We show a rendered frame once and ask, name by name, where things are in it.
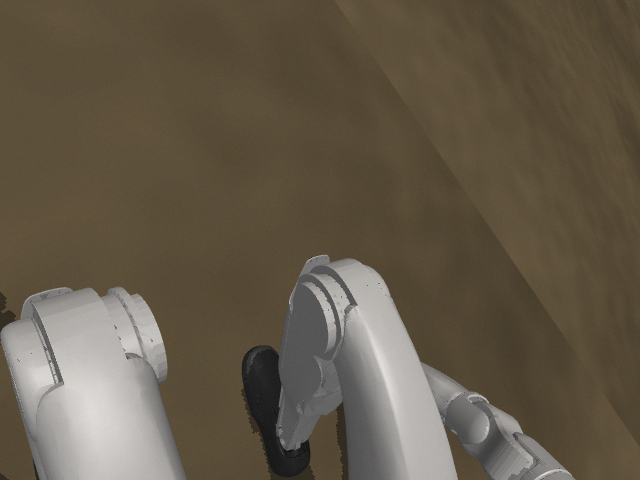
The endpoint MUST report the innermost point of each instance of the right robot hand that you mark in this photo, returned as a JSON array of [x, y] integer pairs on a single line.
[[444, 389]]

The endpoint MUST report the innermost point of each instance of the right robot foot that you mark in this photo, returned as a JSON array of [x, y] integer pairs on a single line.
[[262, 387]]

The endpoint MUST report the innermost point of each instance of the right robot arm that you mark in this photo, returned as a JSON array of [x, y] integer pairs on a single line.
[[496, 440]]

